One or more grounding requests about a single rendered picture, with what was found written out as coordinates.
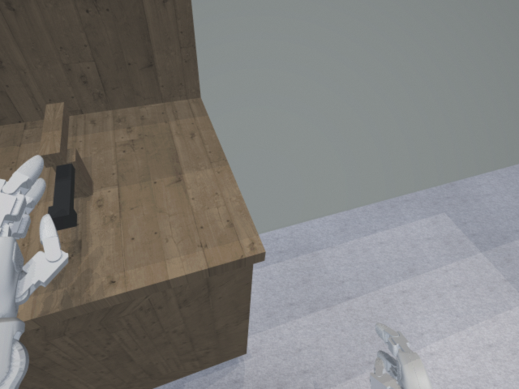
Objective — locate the counter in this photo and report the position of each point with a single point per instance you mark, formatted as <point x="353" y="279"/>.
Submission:
<point x="158" y="280"/>

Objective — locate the tap lever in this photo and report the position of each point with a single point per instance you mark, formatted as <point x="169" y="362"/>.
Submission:
<point x="62" y="212"/>

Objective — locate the left robot forearm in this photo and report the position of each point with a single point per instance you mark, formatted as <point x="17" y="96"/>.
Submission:
<point x="14" y="358"/>

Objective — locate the robot right hand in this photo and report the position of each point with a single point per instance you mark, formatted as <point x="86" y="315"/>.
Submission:
<point x="406" y="372"/>

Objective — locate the robot left hand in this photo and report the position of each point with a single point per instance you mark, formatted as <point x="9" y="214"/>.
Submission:
<point x="18" y="197"/>

